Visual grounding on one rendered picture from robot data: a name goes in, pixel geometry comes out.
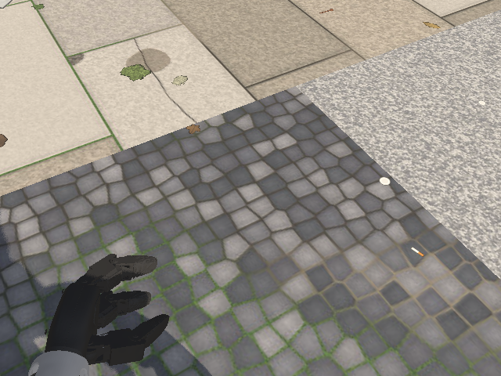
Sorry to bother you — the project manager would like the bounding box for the left robot forearm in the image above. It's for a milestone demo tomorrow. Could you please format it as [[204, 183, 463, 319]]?
[[28, 350, 89, 376]]

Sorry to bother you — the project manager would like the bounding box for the robot left hand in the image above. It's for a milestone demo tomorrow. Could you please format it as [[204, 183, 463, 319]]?
[[45, 254, 170, 366]]

